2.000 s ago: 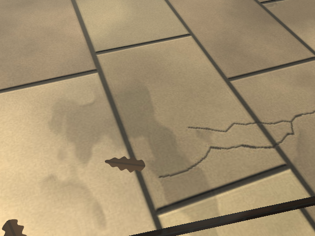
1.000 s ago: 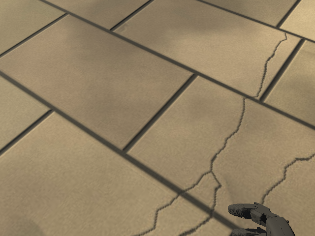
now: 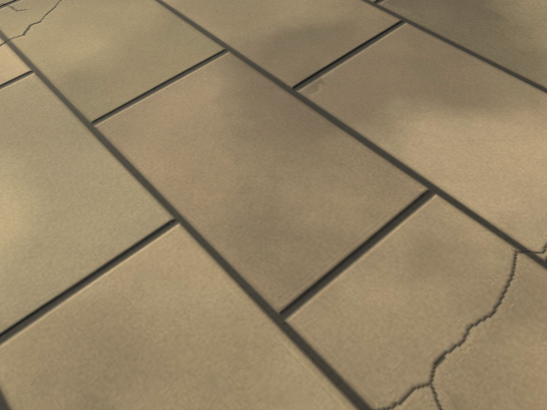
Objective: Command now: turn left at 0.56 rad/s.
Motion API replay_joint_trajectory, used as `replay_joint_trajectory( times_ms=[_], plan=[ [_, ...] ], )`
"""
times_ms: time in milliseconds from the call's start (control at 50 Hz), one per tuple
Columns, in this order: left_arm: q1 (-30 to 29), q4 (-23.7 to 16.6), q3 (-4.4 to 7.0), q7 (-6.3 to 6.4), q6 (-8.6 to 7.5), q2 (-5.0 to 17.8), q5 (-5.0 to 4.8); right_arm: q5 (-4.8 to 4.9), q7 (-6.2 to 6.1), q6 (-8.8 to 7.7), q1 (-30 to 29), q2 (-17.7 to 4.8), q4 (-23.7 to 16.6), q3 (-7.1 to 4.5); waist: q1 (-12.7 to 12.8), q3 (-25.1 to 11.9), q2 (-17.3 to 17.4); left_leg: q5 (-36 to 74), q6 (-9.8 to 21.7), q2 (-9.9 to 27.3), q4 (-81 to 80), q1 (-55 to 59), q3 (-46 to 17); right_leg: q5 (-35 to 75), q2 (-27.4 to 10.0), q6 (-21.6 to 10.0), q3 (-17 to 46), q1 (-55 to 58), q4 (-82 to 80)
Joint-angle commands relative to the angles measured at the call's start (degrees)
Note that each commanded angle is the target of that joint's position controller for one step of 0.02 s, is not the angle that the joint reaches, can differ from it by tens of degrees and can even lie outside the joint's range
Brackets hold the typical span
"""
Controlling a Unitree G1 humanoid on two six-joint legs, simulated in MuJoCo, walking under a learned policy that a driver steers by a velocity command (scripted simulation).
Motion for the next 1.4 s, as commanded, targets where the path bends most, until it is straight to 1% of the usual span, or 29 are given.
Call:
replay_joint_trajectory(
  times_ms=[20,100,160,180,200,220,240,260,280,300,320,340,360,400,420,460,500,540,560,580,600,620,640,660,680,720,820,940,1400],
  plan=[
    [-2.9,-4.5,1.75,1.17,-0.33,7.5,0.42,0.09,0.03,-0.16,-0.1,-2.1,-4.8,-0.51,-0.4,-6.7,-10.2,4.1,-2.1,2.2,-1.1,-4.3,1.2,10.3,-13.1,-11.2,10.3,10.0,-10.8],
    [-2.0,-3.4,3.39,1.18,0.42,11.0,0.11,-0.37,1.14,-0.51,-2.7,0.8,-6.4,0.94,1.3,-8.3,-12.6,-0.6,-0.7,4.9,-17.5,2.6,3.6,8.6,-15.4,-11.8,7.0,10.9,-10.1],
    [-1.8,-2.2,4.13,0.28,0.43,12.6,-0.7,-0.34,1.99,-0.35,-0.1,-1.1,-5.7,0.32,0.9,-8.4,-14.1,0.4,1.8,4.7,-26.5,9.0,6.0,6.6,-17.2,-11.4,6.7,9.1,-9.5],
    [-2.4,-1.9,4.19,0.02,0.46,12.6,-1.2,-0.38,2.2,-0.31,1.6,-1.5,-5.2,0.05,-0.2,-8.4,-14.2,2.8,3.0,4.5,-30.7,11.4,6.7,6.5,-17.5,-10.6,6.2,8.5,-8.3],
    [-3.2,-1.5,4.13,-0.16,0.58,12.3,-1.87,-0.55,2.34,-0.35,4.3,-1.4,-4.2,-0.22,-1.8,-8.5,-13.8,6.8,4.5,3.4,-37.2,15.3,8.2,6.3,-16.8,-8.9,4.5,7.3,-5.9],
    [-1.8,-0.4,3.87,-0.4,0.8,11.0,-2.47,-0.85,2.26,-0.41,7.3,-1.7,-2.9,-0.64,-2.6,-8.4,-12.2,9.2,6.3,1.1,-43.4,20.5,8.7,4.5,-14.7,-6.2,2.4,4.6,-2.1],
    [0.6,0.8,3.48,-0.87,1.0,8.7,-2.27,-1.39,1.9,-0.77,9.4,-4.2,-2.7,-1.44,-2.2,-6.6,-3.7,17.7,9.0,4.3,-49.6,26.4,0.6,-3.2,-10.9,-1.4,-2.3,-3.1,7.4],
    [0.8,-1.2,2.1,-1.69,1.03,4.8,0.3,-1.82,0.75,-1.24,8.5,-10.1,-5.1,-2.23,0.1,-5.3,15.4,34.1,15.6,20.0,-52.0,31.5,-20.8,-25.7,-2.9,4.9,-6.1,-19.2,25.8],
    [-5.5,-3.0,3.12,-0.92,0.86,8.2,-0.44,-3.57,1.05,-2.35,7.7,-10.9,-6.4,-2.26,-4.5,-7.3,13.9,28.9,23.2,24.1,-55.9,22.5,-25.1,-26.6,-1.0,5.4,3.4,-20.4,33.4],
    [-6.7,-2.6,3.5,-0.77,1.13,9.5,-1.51,-3.72,1.09,-3.31,5.0,-8.2,-6.6,-1.38,-3.5,-4.9,9.1,21.4,21.3,20.6,-56.9,21.0,-20.9,-21.6,-2.0,5.1,5.3,-20.5,37.1],
    [-5.5,-1.4,3.51,-0.86,1.29,9.0,-1.44,-2.86,0.9,-3.8,2.0,-5.2,-6.5,-0.49,-2.1,-4.2,7.0,15.9,18.1,17.5,-56.7,20.9,-17.4,-17.0,-2.5,4.9,6.3,-20.8,37.0],
    [-4.6,-0.1,3.56,-0.71,1.53,8.6,-1.01,-2.11,0.67,-3.97,0.0,-2.9,-6.7,0.36,-1.4,-4.7,5.1,14.6,16.0,15.5,-56.2,21.6,-15.2,-13.7,-2.9,5.1,6.8,-20.4,36.9],
    [-3.4,0.3,3.67,-0.73,1.65,8.4,-0.69,-1.7,0.39,-4.13,-1.6,-1.7,-6.7,1.02,-0.4,-4.8,5.1,18.7,15.5,14.3,-56.0,20.9,-13.0,-10.1,-2.7,5.6,6.8,-18.7,37.2],
    [-2.0,1.3,3.51,-0.83,1.61,7.7,-1.01,-2.36,-0.04,-4.73,-1.7,1.2,-6.3,2.32,0.5,-6.9,3.9,25.1,15.2,13.0,-55.3,21.6,-10.0,-6.1,-2.7,6.0,7.1,-14.7,34.9],
    [-1.7,1.7,3.24,-0.84,1.59,7.3,-1.09,-2.54,-0.15,-4.94,-1.4,1.7,-6.1,2.53,0.4,-7.4,3.6,26.7,15.3,12.6,-55.0,22.7,-9.1,-5.3,-2.8,6.3,7.2,-13.3,31.7],
    [-2.9,1.6,2.47,-1.01,1.48,6.0,-1.14,-2.53,-0.33,-4.83,-0.6,1.0,-5.4,2.34,-0.7,-6.7,3.8,26.4,15.4,12.0,-54.9,23.7,-8.2,-5.7,-2.8,6.3,6.8,-9.9,22.9],
    [-3.4,1.4,2.24,-1.28,1.42,6.1,-1.27,-2.54,-0.28,-4.37,0.7,-0.3,-4.5,1.95,-1.9,-5.8,4.7,24.9,16.6,12.4,-54.8,23.7,-9.2,-8.6,-2.2,6.2,5.9,-6.2,16.6],
    [-3.0,1.5,2.23,-1.58,1.31,6.5,-1.5,-2.35,0.04,-4.05,1.0,-0.3,-3.7,1.98,-2.3,-4.6,4.8,23.4,17.5,12.8,-54.4,23.2,-10.8,-10.9,-1.8,5.9,5.3,-3.4,10.9],
    [-2.4,1.8,2.1,-1.75,1.12,6.2,-1.49,-2.03,0.18,-3.96,0.6,0.3,-3.4,2.22,-1.9,-4.1,4.4,22.8,17.3,12.5,-53.9,23.0,-11.2,-9.4,-1.5,5.5,5.0,-1.5,6.2],
    [-1.2,2.3,1.87,-1.97,0.79,5.6,-1.26,-1.55,0.3,-3.94,0.0,1.0,-2.9,2.53,-0.6,-3.7,3.4,22.6,16.2,11.6,-53.2,21.9,-10.9,-2.9,-1.3,4.7,4.6,2.3,-1.3],
    [-0.3,2.7,1.73,-2.15,0.44,5.9,-0.56,-1.4,0.49,-4.29,0.9,1.2,-2.1,2.64,0.1,-3.8,2.0,23.0,14.6,10.7,-53.1,20.1,-10.6,6.1,-2.0,3.9,5.9,7.4,-6.1],
    [0.7,2.6,1.94,-2.06,0.16,7.9,0.19,-2.0,0.72,-4.94,2.2,1.7,-1.5,2.81,-0.2,-5.5,-0.3,20.6,12.6,8.8,-52.4,18.3,-9.6,15.4,-4.9,2.9,9.4,12.4,-6.0],
    [0.5,2.7,2.75,-1.93,0.11,11.6,-0.13,-2.57,1.26,-5.57,4.5,1.3,-1.4,2.55,-3.0,-6.2,-6.1,17.7,11.0,5.5,-52.6,16.5,-7.1,18.9,-6.0,1.3,9.1,14.7,-2.5],
    [0.1,3.5,2.86,-2.26,-0.02,10.4,-1.2,-2.63,1.3,-5.68,3.1,1.6,-1.2,2.69,-2.1,-6.6,-10.0,15.9,9.5,3.4,-52.6,19.1,-4.0,11.4,-4.6,-0.1,8.6,11.0,-2.4],
    [-0.4,3.3,2.24,-2.54,-0.23,7.7,-1.26,-2.62,1.22,-5.49,0.2,0.8,-1.3,2.57,-0.6,-5.6,-8.4,15.1,9.0,3.0,-51.5,20.3,-3.4,8.3,-3.8,-0.1,8.4,9.2,-3.4],
    [-1.2,3.4,1.77,-2.44,-0.6,6.5,-0.69,-2.37,1.01,-4.73,-1.3,1.8,-1.7,2.62,-0.5,-5.0,-7.8,16.9,9.3,3.2,-51.0,20.8,-3.3,7.2,-3.5,0.6,8.2,8.0,-4.1],
    [-0.1,4.1,1.55,-2.02,-0.91,6.7,-0.69,-2.42,1.09,-4.3,0.1,2.7,-0.9,2.6,-0.4,-4.5,-5.0,17.8,9.4,3.1,-51.1,21.1,-3.1,5.7,-3.2,0.6,7.9,7.8,-4.1],
    [0.6,5.0,1.28,-1.74,-0.86,6.9,-0.73,-2.37,0.7,-4.42,1.4,2.4,0.2,2.41,-0.4,-4.2,-3.2,19.2,8.8,3.2,-51.0,21.4,-2.7,5.9,-2.9,0.4,7.9,8.0,-4.1],
    [3.7,12.9,0.73,-1.04,-0.38,6.8,-0.91,-2.15,-0.65,-4.53,5.7,1.6,6.7,2.72,-0.3,-2.3,-3.5,20.1,8.5,3.2,-52.3,22.3,-1.9,5.2,-1.8,0.4,7.4,8.0,-5.8]
  ],
)
Velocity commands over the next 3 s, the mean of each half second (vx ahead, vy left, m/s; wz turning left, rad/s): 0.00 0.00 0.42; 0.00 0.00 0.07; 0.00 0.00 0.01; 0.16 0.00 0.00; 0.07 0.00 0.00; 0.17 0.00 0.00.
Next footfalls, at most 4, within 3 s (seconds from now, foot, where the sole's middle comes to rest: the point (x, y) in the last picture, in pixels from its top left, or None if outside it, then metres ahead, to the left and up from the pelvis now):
0.24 left None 0.00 0.15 -0.77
0.62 right None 0.06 -0.07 -0.77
2.18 left None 0.24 0.19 -0.77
2.46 right None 0.24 -0.07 -0.77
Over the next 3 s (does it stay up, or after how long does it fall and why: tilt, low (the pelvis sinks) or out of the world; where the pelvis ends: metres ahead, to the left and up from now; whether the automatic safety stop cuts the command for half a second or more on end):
stays up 0.28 0.10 0.00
